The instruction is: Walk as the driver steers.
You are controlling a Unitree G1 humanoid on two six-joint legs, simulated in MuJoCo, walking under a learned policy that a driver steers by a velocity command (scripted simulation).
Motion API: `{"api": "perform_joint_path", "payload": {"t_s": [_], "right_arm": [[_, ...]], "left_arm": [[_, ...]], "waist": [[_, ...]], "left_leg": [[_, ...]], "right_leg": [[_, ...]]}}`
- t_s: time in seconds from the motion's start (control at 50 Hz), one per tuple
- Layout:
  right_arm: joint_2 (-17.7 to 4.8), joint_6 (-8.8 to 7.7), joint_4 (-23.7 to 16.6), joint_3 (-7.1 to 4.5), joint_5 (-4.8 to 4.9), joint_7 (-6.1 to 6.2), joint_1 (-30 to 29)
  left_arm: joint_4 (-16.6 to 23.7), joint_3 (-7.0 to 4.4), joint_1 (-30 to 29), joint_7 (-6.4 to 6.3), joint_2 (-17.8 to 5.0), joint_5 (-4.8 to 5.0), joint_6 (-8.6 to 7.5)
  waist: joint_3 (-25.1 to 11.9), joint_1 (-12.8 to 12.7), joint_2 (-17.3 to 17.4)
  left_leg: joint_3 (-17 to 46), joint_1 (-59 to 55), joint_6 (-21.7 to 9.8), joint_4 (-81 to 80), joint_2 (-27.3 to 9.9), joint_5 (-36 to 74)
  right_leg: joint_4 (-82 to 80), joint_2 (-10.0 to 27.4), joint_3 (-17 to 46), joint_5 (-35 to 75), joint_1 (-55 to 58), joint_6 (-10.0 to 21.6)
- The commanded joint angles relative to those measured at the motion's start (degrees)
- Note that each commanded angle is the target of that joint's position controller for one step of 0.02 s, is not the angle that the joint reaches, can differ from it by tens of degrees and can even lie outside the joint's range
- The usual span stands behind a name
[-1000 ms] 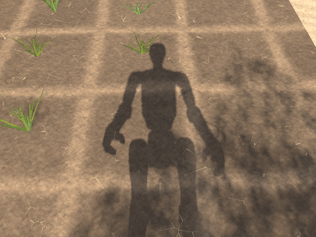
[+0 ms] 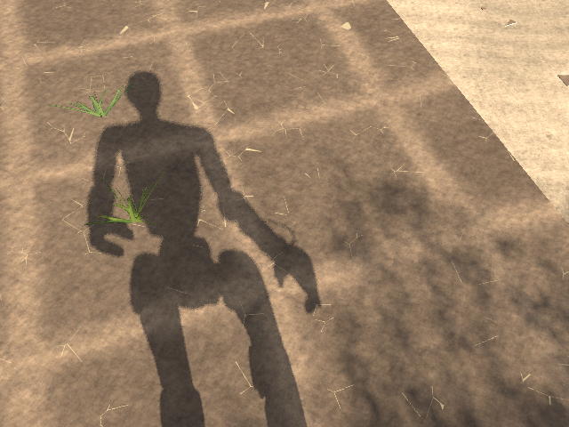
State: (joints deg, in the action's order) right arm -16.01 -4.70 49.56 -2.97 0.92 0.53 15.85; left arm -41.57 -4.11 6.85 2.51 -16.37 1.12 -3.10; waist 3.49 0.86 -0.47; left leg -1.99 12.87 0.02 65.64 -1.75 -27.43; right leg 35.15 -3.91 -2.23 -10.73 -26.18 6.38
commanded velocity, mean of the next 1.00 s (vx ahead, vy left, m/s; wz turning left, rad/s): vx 0.50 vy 0.00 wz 0.07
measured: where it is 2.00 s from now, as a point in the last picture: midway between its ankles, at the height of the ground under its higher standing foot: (241, 211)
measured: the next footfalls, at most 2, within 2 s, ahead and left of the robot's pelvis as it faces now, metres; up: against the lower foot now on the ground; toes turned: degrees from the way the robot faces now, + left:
left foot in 0.40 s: +0.42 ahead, +0.12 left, +0.00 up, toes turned -10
right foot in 0.90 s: +0.68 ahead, -0.10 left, +0.00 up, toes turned +10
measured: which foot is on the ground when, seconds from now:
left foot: up 0.00-0.38, down 0.40-0.92, up 0.94-1.00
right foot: down 0.00-0.42, up 0.44-0.88, down 0.90-1.00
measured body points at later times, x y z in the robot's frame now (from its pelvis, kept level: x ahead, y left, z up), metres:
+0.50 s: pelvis +0.30 +0.05 +0.01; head +0.32 +0.05 +0.46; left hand +0.41 +0.31 -0.11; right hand +0.43 -0.24 -0.09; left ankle +0.38 +0.12 -0.72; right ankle +0.13 -0.06 -0.64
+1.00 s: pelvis +0.57 +0.00 +0.01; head +0.59 -0.01 +0.46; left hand +0.73 +0.27 -0.06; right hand +0.65 -0.28 -0.11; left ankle +0.43 +0.11 -0.64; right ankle +0.64 -0.10 -0.72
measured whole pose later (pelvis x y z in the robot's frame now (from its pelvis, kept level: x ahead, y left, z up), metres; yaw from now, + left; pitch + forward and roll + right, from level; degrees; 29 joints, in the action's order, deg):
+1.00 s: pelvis +0.57 +0.00 +0.01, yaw +9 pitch +2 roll -1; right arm -17.1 -1.7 43.6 -3.5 1.7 1.0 21.6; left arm -38.1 -3.1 6.0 0.5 -14.8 -0.1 -6.3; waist -0.1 2.6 2.0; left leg 7.3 19.4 -1.3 62.1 3.1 -26.1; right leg 28.2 -2.4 0.5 -9.9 -20.5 1.3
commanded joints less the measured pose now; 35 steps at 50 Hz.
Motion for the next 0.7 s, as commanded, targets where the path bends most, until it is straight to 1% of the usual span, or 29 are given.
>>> {"api": "perform_joint_path", "payload": {"t_s": [0.02, 0.04, 0.06, 0.1, 0.14, 0.16, 0.2, 0.24, 0.28, 0.3, 0.34, 0.36, 0.38, 0.4, 0.42, 0.44, 0.46, 0.48, 0.5, 0.52, 0.54, 0.56, 0.58, 0.6, 0.64, 0.7], "right_arm": [[-7.3, -4.33, -7.8, -1.28, 0.18, -0.45, -5.5], [-8.1, -3.70, -7.4, -1.85, -0.85, -0.16, -4.7], [-8.0, -2.86, -7.5, -2.04, -1.20, -0.21, -3.7], [-6.3, -1.61, -8.0, -1.82, -1.75, -0.10, -3.3], [-5.1, -1.10, -9.7, -1.37, -1.94, 0.14, -7.1], [-4.4, -1.10, -10.4, -1.07, -1.93, 0.12, -9.6], [-3.3, -1.39, -11.3, -0.50, -1.63, -0.30, -13.4], [-3.3, -1.82, -12.0, -0.29, -0.95, -1.00, -16.4], [-4.4, -2.29, -12.5, -0.46, -0.59, -1.67, -17.6], [-5.1, -2.49, -12.6, -0.63, -0.55, -1.98, -17.8], [-6.2, -2.75, -12.9, -0.95, -0.53, -2.34, -17.2], [-6.7, -2.82, -12.7, -1.14, -0.47, -2.38, -15.8], [-7.7, -2.88, -11.6, -1.74, -0.57, -2.29, -11.8], [-9.7, -2.95, -9.7, -2.69, -0.94, -2.16, -4.6], [-13.1, -2.94, -8.7, -3.44, -1.40, -2.33, 3.8], [-15.9, -2.25, -6.8, -4.38, -0.95, -3.00, 7.6], [-10.9, -2.02, -7.2, -3.02, 0.91, -3.27, 7.2], [-8.5, -1.61, -8.2, -2.34, 0.60, -2.97, 3.5], [-8.3, -1.17, -9.0, -2.14, -0.36, -2.80, 1.4], [-7.6, -0.90, -9.3, -1.93, -0.65, -2.63, 0.2], [-6.9, -0.86, -9.6, -1.59, -0.98, -2.37, -0.2], [-6.6, -0.74, -9.6, -1.50, -0.80, -2.19, -0.3], [-6.7, -0.68, -9.6, -1.58, -0.49, -1.92, 0.0], [-7.3, -0.62, -9.5, -1.78, -0.26, -1.59, 0.5], [-9.0, -0.29, -9.1, -2.41, 0.04, -0.77, 1.6], [-9.6, 0.52, -8.2, -2.75, 0.40, 0.11, 3.8]], "left_arm": [[1.5, -2.41, 9.0, -0.72, -7.9, 0.01, -0.88], [2.6, -1.79, 6.3, -0.88, -6.1, -0.38, -0.92], [3.3, -1.61, 5.2, -1.07, -5.8, -0.75, -0.89], [3.5, -1.99, 5.6, -1.61, -7.1, -0.47, -1.08], [3.2, -2.50, 7.2, -2.45, -8.8, -0.33, -1.00], [3.0, -2.61, 8.1, -2.78, -9.1, -0.16, -0.82], [2.6, -2.54, 9.5, -3.18, -9.0, 0.06, -0.36], [1.7, -2.32, 12.0, -3.23, -8.5, 0.02, -0.25], [0.5, -2.02, 13.9, -3.16, -7.9, 0.10, -0.27], [0.1, -1.97, 14.5, -3.16, -7.9, -0.03, -0.28], [-0.5, -2.14, 14.7, -3.19, -8.6, -0.46, -0.13], [-0.7, -2.21, 14.3, -3.21, -8.9, -0.57, 0.05], [-0.5, -2.08, 13.3, -3.24, -8.7, -0.58, 0.19], [-0.2, -1.53, 12.9, -3.30, -7.5, -0.96, 0.28], [1.0, -0.54, 15.2, -3.59, -5.6, -2.01, 0.14], [1.2, 0.38, 21.4, -3.28, -2.3, -1.09, -0.85], [1.5, -0.03, 17.7, -2.98, -6.6, -0.63, -1.64], [3.1, -0.53, 10.6, -2.61, -8.5, 0.19, -2.27], [4.0, -0.25, 6.5, -2.59, -7.7, -0.45, -2.89], [4.7, -0.42, 5.0, -2.57, -7.1, -1.44, -3.32], [4.9, -0.55, 5.6, -2.55, -6.6, -1.99, -3.42], [5.0, -0.50, 6.2, -2.54, -5.9, -2.12, -3.31], [5.1, -0.41, 6.4, -2.60, -5.2, -2.13, -3.09], [5.3, -0.26, 5.8, -2.71, -4.7, -2.14, -2.81], [6.3, 0.18, 2.1, -2.95, -3.7, -2.04, -2.51], [7.4, 0.69, -3.9, -2.64, -2.5, -1.70, -2.85]], "waist": [[-8.7, -3.6, 1.4], [-6.8, -1.5, 0.8], [-6.3, -0.1, -0.3], [-5.7, 0.7, -0.9], [-4.4, -0.2, -1.5], [-3.9, -1.2, -2.0], [-4.0, -3.0, -3.5], [-4.1, -5.0, -4.5], [-3.7, -5.7, -5.1], [-3.4, -5.8, -5.3], [-2.6, -5.1, -6.3], [-2.5, -4.1, -6.8], [-4.3, -1.7, -6.5], [-9.7, 1.4, -4.7], [-18.4, 3.3, 2.6], [-21.8, 1.1, 19.8], [-18.2, 2.8, 13.9], [-10.3, 3.6, 8.1], [-6.6, 3.2, 2.8], [-4.4, 1.9, 1.2], [-5.0, 0.4, 2.7], [-5.4, -0.3, 4.4], [-5.7, -0.7, 5.3], [-5.6, -0.7, 5.4], [-4.4, 0.0, 4.8], [-3.5, 2.0, 5.2]], "left_leg": [[7.1, 30.6, -1.1, 5.6, -3.1, 5.5], [7.0, 26.4, -0.5, 2.0, -4.5, 7.6], [7.0, 23.4, 0.3, 0.2, -5.0, 8.8], [5.7, 21.6, 2.3, -4.7, -4.9, 10.8], [4.6, 21.8, 3.9, -12.3, -3.9, 16.7], [4.5, 21.1, 4.2, -17.3, -3.1, 20.9], [4.0, 17.9, 4.3, -26.9, -1.2, 29.0], [3.6, 15.3, 4.0, -31.8, -0.1, 34.7], [4.4, 16.3, 2.7, -34.7, -0.4, 34.7], [4.6, 17.3, 1.7, -35.7, -0.6, 33.1], [4.1, 18.3, -0.8, -36.5, -0.7, 27.9], [3.3, 17.1, -2.1, -37.0, -0.2, 25.0], [1.6, 12.0, -3.9, -38.8, 1.3, 24.2], [2.7, 1.7, -6.2, -38.2, 0.7, 26.6], [15.8, -14.7, -11.4, -36.5, -8.2, 29.3], [41.9, -30.3, -19.8, -44.9, -17.5, 15.6], [47.8, -30.6, -18.3, -49.0, -17.4, 2.4], [40.1, -23.7, -16.0, -49.7, -15.7, 3.3], [34.6, -17.1, -15.1, -50.3, -13.3, 9.4], [31.1, -12.7, -15.0, -51.0, -11.5, 15.8], [28.4, -10.4, -14.6, -51.7, -9.6, 20.8], [26.6, -9.2, -14.8, -52.4, -8.4, 23.9], [25.1, -8.2, -15.1, -52.8, -7.9, 26.3], [23.9, -6.8, -15.4, -53.1, -7.6, 28.3], [21.7, -4.2, -15.2, -53.9, -6.8, 29.6], [19.3, -1.1, -13.0, -53.3, -4.6, 28.2]], "right_leg": [[-18.4, 16.7, 28.8, 6.8, 30.8, 12.1], [-19.7, 14.8, 24.9, 11.6, 24.5, 11.3], [-21.0, 13.7, 23.6, 13.8, 20.4, 11.2], [-22.2, 12.6, 20.6, 18.4, 15.5, 11.5], [-22.6, 10.8, 17.6, 19.2, 12.3, 10.5], [-22.3, 9.5, 16.3, 17.9, 11.3, 9.3], [-21.4, 7.6, 14.4, 13.5, 10.4, 7.2], [-21.3, 8.7, 15.3, 9.2, 11.2, 6.3], [-19.4, 10.9, 17.2, 7.2, 15.5, 6.0], [-18.1, 12.4, 18.1, 7.3, 18.3, 5.8], [-16.3, 15.3, 19.5, 11.4, 23.0, 5.1], [-14.7, 15.8, 19.3, 16.2, 24.7, 4.5], [-10.1, 14.4, 17.2, 25.9, 25.6, 3.4], [-0.4, 11.3, 14.0, 32.1, 24.3, 1.9], [16.3, 6.6, 10.2, 20.4, 14.2, -0.5], [33.9, -1.7, 6.3, -15.5, -7.1, -5.1], [38.7, 1.3, 10.6, -20.1, -15.4, -4.7], [38.6, 3.7, 10.1, -14.9, -18.4, -4.4], [36.1, 5.3, 8.8, -11.5, -17.4, -4.3], [31.8, 6.7, 8.4, -9.0, -16.2, -4.6], [28.5, 7.7, 8.4, -7.3, -13.1, -5.0], [25.6, 7.8, 7.9, -6.8, -11.4, -5.7], [23.1, 7.8, 7.3, -6.9, -10.6, -6.5], [20.5, 7.5, 6.6, -6.6, -10.4, -7.4], [13.3, 6.9, 5.9, -1.9, -10.1, -8.8], [2.7, 5.1, 5.9, 8.9, -6.3, -9.8]]}}
Keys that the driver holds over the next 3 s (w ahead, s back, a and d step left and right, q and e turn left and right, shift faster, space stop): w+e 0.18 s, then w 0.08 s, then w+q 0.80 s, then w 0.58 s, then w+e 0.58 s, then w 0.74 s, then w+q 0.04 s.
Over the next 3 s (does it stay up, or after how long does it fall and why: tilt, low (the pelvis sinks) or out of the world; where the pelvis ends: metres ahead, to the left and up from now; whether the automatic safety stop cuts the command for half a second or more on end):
stays up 1.64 0.12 0.01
